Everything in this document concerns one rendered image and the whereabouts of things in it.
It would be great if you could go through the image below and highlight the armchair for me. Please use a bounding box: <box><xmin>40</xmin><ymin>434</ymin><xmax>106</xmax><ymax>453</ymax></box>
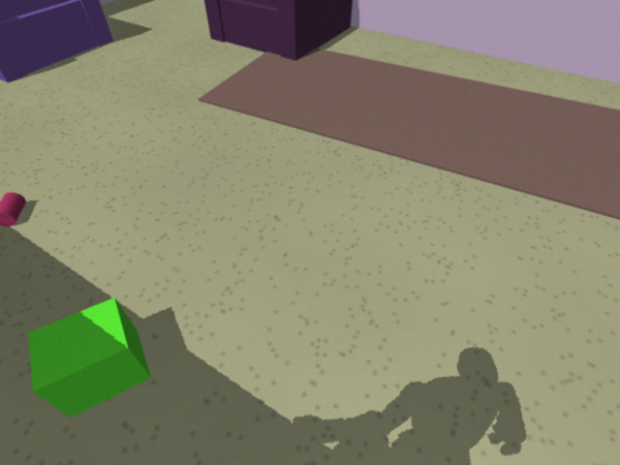
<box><xmin>204</xmin><ymin>0</ymin><xmax>353</xmax><ymax>61</ymax></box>
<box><xmin>0</xmin><ymin>0</ymin><xmax>113</xmax><ymax>83</ymax></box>

